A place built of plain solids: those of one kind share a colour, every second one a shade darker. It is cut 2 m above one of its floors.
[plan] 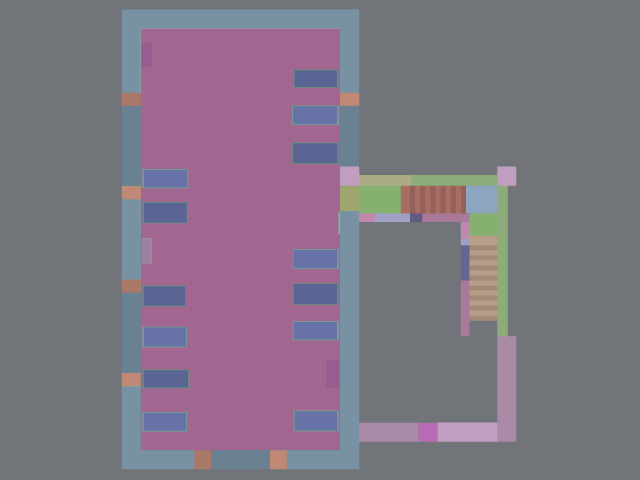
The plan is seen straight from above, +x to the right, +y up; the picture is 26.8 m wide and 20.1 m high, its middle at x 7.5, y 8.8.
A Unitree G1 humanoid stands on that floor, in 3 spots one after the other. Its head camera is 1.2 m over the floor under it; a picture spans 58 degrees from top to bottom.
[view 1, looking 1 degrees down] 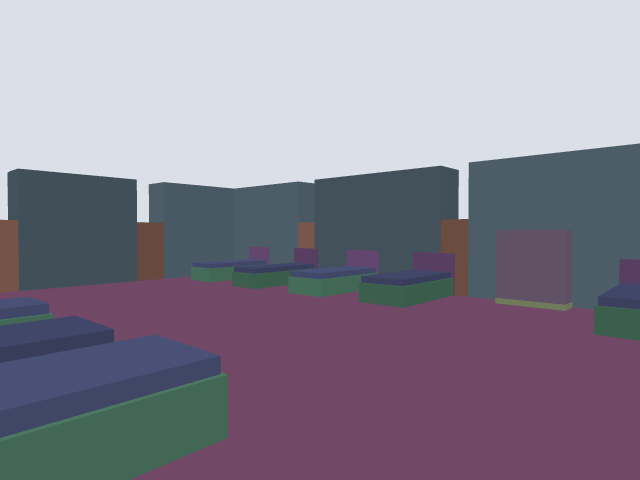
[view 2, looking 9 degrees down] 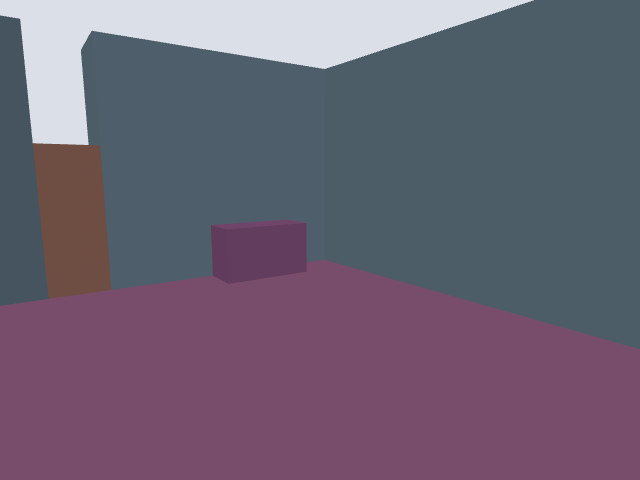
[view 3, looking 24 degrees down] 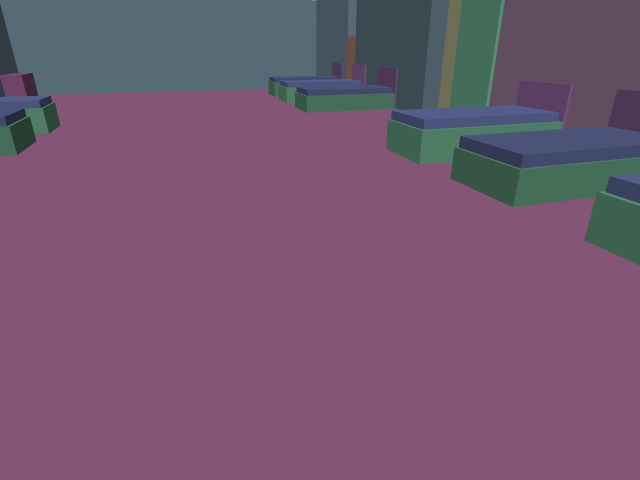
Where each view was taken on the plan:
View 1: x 7.86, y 10.49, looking -138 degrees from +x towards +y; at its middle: wall_dorter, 10.57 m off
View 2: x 4.75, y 14.25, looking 145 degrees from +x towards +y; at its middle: wall_dorter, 5.88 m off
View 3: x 3.83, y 3.40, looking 72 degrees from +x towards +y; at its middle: floor_dorter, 2.95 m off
